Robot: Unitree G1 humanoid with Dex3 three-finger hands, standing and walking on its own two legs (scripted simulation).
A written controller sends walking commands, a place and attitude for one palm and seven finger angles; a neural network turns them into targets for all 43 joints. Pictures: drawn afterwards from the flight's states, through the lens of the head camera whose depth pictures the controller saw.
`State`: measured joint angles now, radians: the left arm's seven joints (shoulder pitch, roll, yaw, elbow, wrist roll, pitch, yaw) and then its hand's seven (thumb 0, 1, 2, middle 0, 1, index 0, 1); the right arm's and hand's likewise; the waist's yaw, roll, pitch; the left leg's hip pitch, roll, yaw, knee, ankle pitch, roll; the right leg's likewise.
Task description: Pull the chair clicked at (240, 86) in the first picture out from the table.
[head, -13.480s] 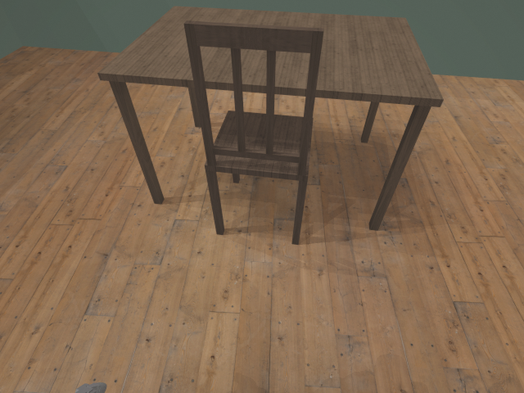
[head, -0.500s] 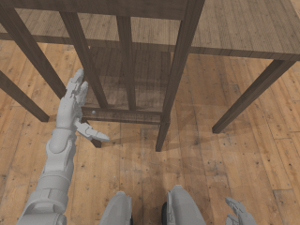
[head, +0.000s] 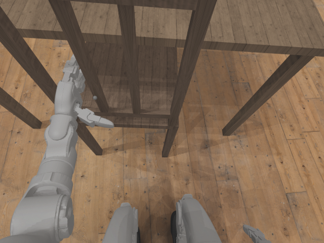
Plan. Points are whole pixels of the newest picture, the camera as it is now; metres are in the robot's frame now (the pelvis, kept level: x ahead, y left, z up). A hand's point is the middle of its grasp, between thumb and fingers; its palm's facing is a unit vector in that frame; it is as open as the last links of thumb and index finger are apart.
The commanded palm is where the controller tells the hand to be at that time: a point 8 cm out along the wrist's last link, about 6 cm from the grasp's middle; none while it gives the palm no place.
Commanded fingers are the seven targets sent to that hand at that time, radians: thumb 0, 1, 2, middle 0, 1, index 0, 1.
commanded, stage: push the fingers through the gap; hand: left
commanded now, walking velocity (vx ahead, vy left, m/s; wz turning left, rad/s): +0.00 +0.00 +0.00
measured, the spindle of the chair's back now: (89, 72) +0.50 +0.16 +0.06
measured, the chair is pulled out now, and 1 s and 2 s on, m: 0.00 0.00 0.03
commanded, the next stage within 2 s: hook a spindle and tug to test in 0.52 s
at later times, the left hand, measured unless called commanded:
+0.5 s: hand (95, 95) +0.46 +0.15 +0.02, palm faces -0.04 -1.00 -0.04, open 16.9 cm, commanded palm +0.44 +0.19 +0.02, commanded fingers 0.00 -0.50 0.30 -0.06 -0.08 -0.06 -0.08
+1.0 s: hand (100, 93) +0.47 +0.14 +0.02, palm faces -0.07 -1.00 -0.04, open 15.2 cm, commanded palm +0.45 +0.18 +0.02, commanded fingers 0.00 -0.22 0.42 -0.41 -1.18 -0.41 -1.18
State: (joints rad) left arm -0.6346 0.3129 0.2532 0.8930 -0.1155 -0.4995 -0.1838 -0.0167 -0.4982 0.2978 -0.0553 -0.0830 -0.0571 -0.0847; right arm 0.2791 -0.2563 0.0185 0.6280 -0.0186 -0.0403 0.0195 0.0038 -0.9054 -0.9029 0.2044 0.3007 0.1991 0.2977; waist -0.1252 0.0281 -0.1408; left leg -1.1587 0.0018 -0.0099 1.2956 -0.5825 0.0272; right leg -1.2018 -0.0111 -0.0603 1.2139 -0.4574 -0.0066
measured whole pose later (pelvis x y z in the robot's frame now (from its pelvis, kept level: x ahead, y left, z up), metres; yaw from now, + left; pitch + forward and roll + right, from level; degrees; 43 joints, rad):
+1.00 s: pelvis +0.00 +0.00 +0.00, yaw +0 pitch +26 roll -3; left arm -0.70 0.30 0.26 0.97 -0.08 -0.52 -0.15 -0.02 -0.48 0.30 -0.24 -0.67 -0.25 -0.67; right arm 0.28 -0.25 0.02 0.61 -0.03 0.02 0.04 0.00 -0.91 -0.90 0.20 0.30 0.20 0.30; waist -0.14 0.03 -0.14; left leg -1.17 0.00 -0.01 1.30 -0.58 0.03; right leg -1.22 -0.01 -0.05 1.21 -0.45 0.00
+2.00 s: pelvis +0.02 +0.00 +0.01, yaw +0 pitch +25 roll -2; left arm -0.48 0.24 0.20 0.74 -0.12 -0.49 -0.11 0.00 0.71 0.76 -0.43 -1.42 -0.41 -1.45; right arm 0.25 -0.24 0.00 0.58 -0.02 0.01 0.05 0.00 -0.91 -0.90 0.20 0.30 0.20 0.30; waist -0.11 0.03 -0.16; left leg -1.09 0.01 0.00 1.25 -0.60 0.02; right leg -1.15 0.00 -0.05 1.18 -0.48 -0.01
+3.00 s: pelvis -0.02 -0.01 +0.11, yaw -1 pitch +7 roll +0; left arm -0.48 0.14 0.05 1.02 -0.09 -0.24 0.10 0.08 0.69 0.74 -0.31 -1.15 -0.49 -1.45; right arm 0.22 -0.26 -0.01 0.71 0.06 0.07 -0.11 0.00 -0.90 -0.90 0.21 0.30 0.20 0.30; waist -0.09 0.03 0.09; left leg -0.47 0.01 0.05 0.63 -0.29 -0.01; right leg -0.52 0.00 -0.01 0.55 -0.15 -0.01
